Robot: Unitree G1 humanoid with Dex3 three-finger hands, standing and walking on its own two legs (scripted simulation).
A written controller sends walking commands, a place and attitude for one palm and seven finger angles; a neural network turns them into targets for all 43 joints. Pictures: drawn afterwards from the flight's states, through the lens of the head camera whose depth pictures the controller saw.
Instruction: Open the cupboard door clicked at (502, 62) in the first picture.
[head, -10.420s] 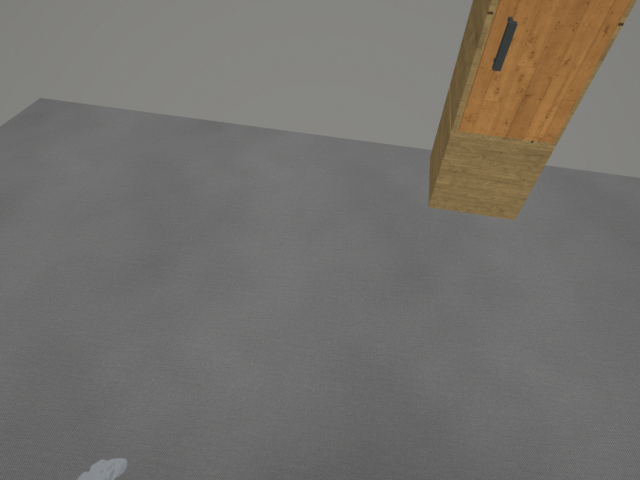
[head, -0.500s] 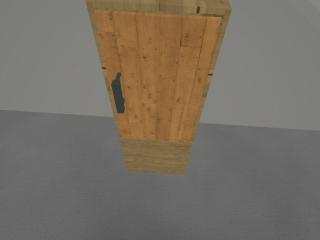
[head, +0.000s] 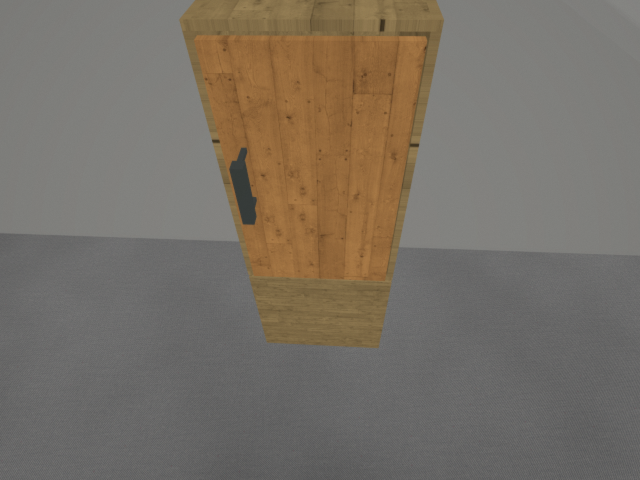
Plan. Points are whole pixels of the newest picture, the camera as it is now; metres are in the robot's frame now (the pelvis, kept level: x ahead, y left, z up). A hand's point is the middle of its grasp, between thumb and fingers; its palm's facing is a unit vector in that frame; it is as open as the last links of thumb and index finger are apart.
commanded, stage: come to a stop and stand still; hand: left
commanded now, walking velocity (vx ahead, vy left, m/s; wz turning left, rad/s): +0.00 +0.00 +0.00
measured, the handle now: (246, 186) +0.62 +0.19 -0.01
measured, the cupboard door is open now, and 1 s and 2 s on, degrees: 0 0 0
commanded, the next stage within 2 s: look again from close up in 0.86 s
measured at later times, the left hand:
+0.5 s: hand out of the picture +0.04 +0.15 -0.17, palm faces +0.03 -0.98 -0.21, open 7.3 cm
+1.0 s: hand out of the picture +0.06 +0.14 -0.17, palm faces +0.05 -0.98 -0.21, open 7.4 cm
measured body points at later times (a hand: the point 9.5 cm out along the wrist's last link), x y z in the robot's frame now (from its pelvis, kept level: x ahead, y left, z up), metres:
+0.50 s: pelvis +0.03 -0.03 +0.00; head +0.05 -0.04 +0.45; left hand +0.04 +0.20 -0.15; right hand +0.03 -0.24 -0.16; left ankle +0.00 +0.10 -0.74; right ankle +0.02 -0.14 -0.74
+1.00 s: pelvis +0.05 -0.04 +0.00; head +0.06 -0.04 +0.45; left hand +0.05 +0.19 -0.15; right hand +0.06 -0.26 -0.16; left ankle +0.00 +0.10 -0.74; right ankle +0.02 -0.14 -0.74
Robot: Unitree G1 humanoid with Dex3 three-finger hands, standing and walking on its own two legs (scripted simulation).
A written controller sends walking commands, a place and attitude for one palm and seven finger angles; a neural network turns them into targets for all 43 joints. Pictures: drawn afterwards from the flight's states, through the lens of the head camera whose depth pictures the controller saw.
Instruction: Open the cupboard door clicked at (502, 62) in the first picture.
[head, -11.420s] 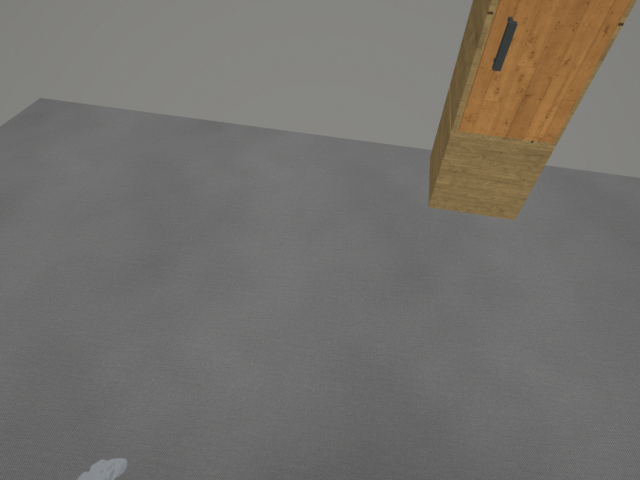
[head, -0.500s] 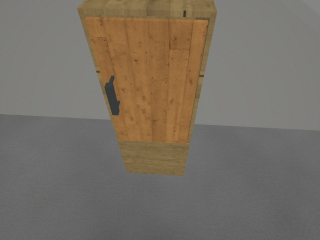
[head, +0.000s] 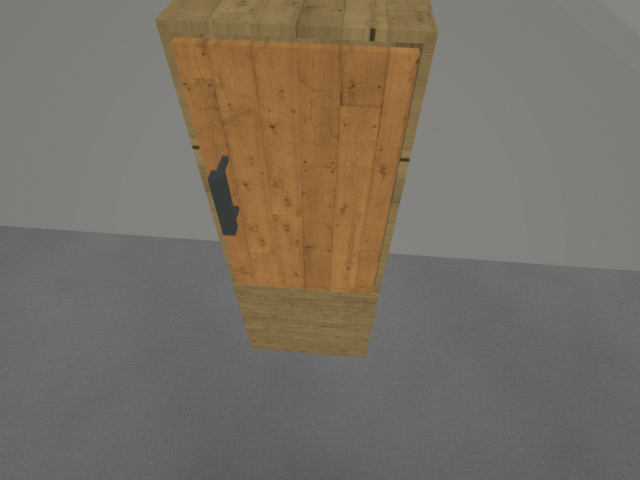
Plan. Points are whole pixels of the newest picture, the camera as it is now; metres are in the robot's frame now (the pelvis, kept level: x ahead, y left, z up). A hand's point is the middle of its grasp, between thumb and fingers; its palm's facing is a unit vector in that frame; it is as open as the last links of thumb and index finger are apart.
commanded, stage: look again from close up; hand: left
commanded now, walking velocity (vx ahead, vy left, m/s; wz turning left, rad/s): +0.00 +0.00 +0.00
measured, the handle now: (227, 196) +0.57 +0.21 -0.01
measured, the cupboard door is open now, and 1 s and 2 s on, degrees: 0 0 0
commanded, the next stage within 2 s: come to a stop and stand still in 0.42 s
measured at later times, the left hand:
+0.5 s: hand out of the picture -0.01 +0.17 -0.17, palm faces +0.05 -0.98 -0.19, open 7.4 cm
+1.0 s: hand out of the picture -0.04 +0.21 -0.18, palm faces +0.04 -0.98 -0.19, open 7.4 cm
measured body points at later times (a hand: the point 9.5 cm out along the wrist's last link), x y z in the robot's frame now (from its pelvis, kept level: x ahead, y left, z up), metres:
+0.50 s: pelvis +0.00 +0.00 +0.00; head +0.01 +0.00 +0.45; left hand -0.01 +0.22 -0.16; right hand -0.01 -0.22 -0.16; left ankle -0.04 +0.13 -0.74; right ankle -0.03 -0.10 -0.74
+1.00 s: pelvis -0.04 +0.04 +0.00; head -0.05 +0.04 +0.45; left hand -0.04 +0.26 -0.16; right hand -0.02 -0.19 -0.16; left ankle -0.04 +0.13 -0.74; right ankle -0.03 -0.10 -0.74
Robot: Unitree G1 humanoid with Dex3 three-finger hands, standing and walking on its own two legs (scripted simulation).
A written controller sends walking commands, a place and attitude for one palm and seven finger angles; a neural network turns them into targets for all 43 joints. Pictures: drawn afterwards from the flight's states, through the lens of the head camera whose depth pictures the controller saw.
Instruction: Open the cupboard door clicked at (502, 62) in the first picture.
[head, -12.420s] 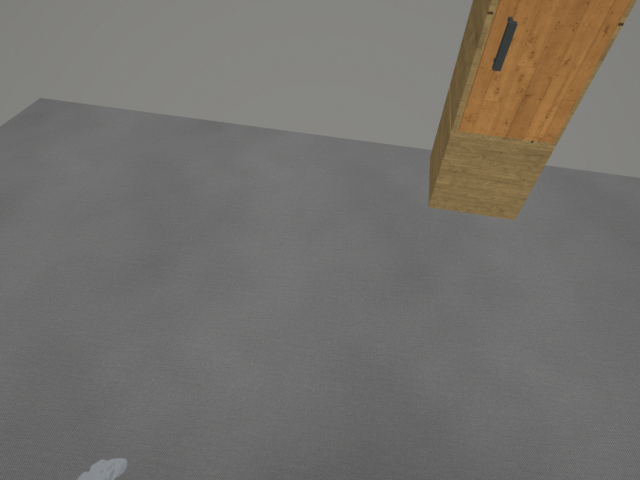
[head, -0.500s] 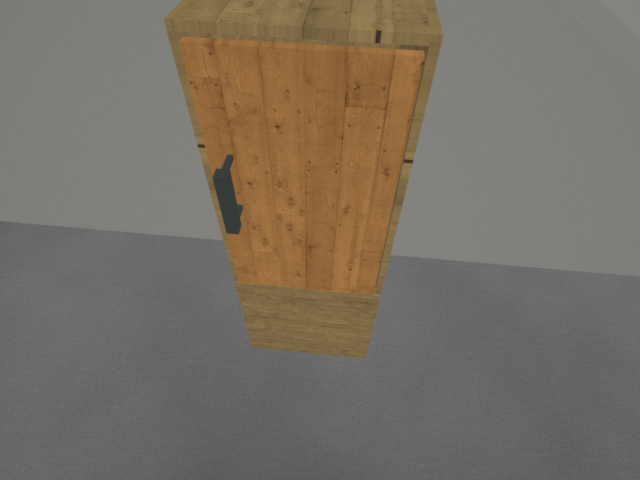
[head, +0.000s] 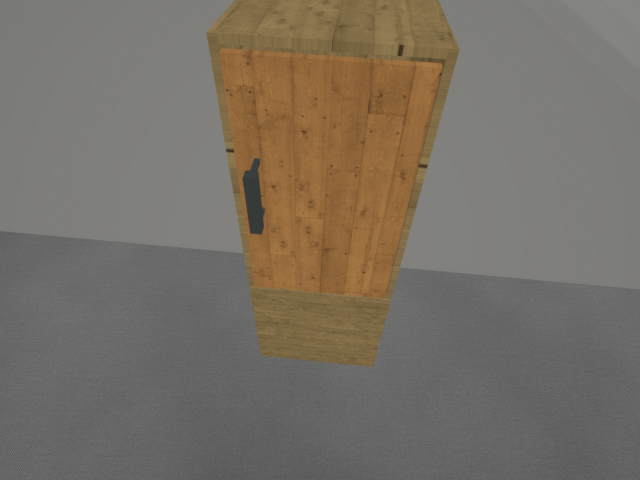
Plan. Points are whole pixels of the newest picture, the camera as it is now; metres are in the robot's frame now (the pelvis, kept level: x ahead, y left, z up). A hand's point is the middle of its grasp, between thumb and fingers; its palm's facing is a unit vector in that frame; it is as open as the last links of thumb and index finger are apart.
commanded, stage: come to a stop and stand still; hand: left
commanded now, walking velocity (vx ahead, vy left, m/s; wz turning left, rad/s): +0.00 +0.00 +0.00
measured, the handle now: (256, 196) +0.62 +0.16 -0.01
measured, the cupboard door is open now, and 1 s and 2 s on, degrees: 0 0 0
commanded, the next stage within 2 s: look again from close up in 0.44 s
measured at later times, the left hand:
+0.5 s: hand out of the picture -0.03 +0.15 -0.17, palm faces +0.03 -0.99 -0.15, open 7.4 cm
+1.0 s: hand out of the picture +0.00 +0.14 -0.17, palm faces +0.03 -0.99 -0.17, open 7.4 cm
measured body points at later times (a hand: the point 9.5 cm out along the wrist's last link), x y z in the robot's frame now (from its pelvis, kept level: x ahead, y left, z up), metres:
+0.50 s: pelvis -0.01 -0.01 +0.00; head +0.00 -0.01 +0.45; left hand -0.03 +0.20 -0.16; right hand -0.02 -0.22 -0.16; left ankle +0.00 +0.09 -0.74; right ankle +0.01 -0.14 -0.74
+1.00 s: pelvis +0.00 -0.02 +0.00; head +0.01 -0.02 +0.45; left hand +0.00 +0.20 -0.16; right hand -0.01 -0.23 -0.16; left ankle +0.00 +0.09 -0.74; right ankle +0.01 -0.14 -0.74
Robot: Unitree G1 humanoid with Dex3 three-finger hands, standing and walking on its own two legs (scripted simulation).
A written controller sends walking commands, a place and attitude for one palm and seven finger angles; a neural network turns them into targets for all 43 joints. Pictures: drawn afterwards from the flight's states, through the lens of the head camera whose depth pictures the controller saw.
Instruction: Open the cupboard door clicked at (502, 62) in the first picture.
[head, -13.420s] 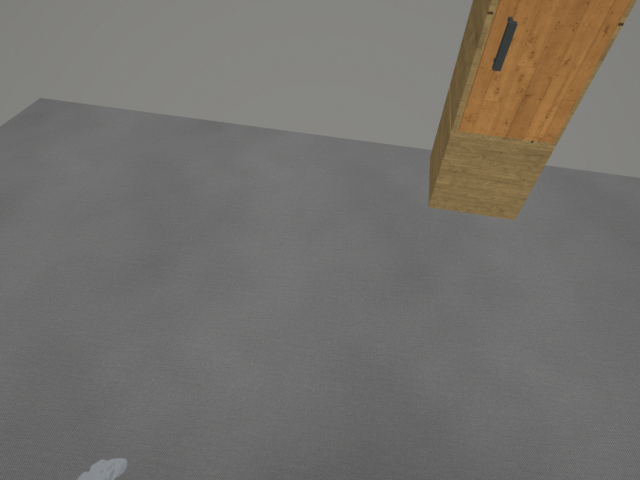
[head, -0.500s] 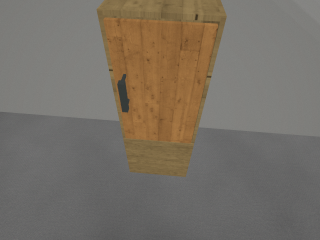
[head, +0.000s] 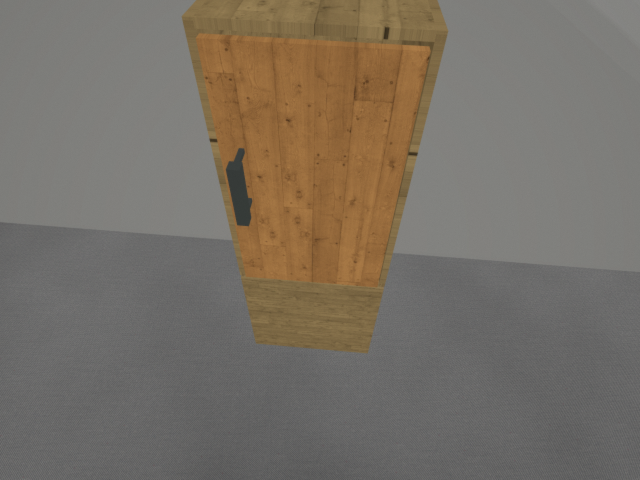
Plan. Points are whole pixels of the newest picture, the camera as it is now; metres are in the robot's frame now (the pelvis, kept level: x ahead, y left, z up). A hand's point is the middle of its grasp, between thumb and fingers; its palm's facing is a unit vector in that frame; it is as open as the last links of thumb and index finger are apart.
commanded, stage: look again from close up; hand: left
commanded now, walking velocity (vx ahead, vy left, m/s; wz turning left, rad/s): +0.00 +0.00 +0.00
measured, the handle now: (242, 187) +0.61 +0.19 -0.01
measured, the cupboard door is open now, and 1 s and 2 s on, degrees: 0 0 0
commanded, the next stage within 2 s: shuffle to correct the standing spot in 0.02 s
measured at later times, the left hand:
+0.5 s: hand out of the picture +0.00 +0.18 -0.19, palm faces +0.07 -0.99 -0.13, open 7.4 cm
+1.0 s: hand out of the picture +0.12 +0.20 -0.17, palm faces +0.02 -0.98 -0.22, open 7.4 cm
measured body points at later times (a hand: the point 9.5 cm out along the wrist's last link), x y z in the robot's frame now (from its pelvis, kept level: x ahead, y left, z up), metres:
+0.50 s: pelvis +0.05 +0.02 -0.01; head +0.07 +0.04 +0.44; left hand +0.00 +0.23 -0.18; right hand +0.03 -0.19 -0.16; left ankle -0.01 +0.11 -0.74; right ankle +0.02 -0.11 -0.72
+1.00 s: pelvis +0.05 +0.02 -0.01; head +0.06 +0.01 +0.44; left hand +0.12 +0.25 -0.16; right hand +0.09 -0.22 -0.17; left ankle -0.01 +0.11 -0.74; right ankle +0.09 -0.10 -0.74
